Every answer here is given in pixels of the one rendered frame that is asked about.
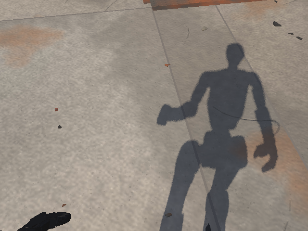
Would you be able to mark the left robot hand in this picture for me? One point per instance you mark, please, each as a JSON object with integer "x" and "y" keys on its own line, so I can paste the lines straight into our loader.
{"x": 43, "y": 221}

